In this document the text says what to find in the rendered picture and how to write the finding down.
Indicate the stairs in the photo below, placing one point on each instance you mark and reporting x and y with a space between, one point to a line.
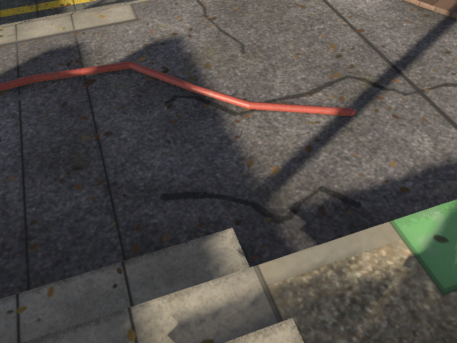
200 291
56 15

